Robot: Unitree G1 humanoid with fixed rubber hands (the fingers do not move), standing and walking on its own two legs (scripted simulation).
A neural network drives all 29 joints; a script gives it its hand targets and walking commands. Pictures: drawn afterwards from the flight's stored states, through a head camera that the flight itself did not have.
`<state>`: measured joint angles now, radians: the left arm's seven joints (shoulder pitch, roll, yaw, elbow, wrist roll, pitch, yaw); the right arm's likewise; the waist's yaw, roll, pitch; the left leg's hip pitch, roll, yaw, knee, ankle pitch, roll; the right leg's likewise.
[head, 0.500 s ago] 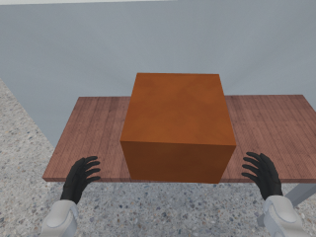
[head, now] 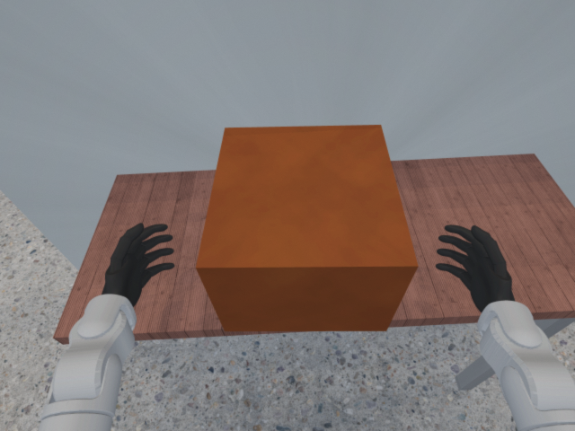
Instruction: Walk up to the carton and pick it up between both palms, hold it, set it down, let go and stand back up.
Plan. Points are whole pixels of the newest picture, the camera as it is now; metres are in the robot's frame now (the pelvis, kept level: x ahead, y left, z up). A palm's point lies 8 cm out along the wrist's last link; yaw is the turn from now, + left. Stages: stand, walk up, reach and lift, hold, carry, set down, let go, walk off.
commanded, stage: reach and lift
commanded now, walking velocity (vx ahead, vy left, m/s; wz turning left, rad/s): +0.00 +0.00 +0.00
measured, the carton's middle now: (303, 227) +0.42 -0.01 +0.01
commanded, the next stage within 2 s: none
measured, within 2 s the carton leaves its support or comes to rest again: neither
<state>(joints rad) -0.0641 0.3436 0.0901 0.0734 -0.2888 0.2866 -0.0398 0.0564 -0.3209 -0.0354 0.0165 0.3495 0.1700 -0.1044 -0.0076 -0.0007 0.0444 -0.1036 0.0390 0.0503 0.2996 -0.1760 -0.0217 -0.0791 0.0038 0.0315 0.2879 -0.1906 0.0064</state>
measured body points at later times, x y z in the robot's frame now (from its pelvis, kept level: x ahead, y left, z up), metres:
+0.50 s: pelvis -0.02 +0.00 +0.00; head +0.01 +0.01 +0.45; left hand +0.38 +0.23 +0.12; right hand +0.34 -0.25 +0.10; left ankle -0.01 +0.13 -0.75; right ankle -0.02 -0.12 -0.75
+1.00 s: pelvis -0.02 +0.01 +0.00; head +0.01 +0.02 +0.45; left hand +0.42 +0.23 +0.14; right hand +0.40 -0.24 +0.12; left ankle -0.01 +0.13 -0.75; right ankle -0.02 -0.12 -0.75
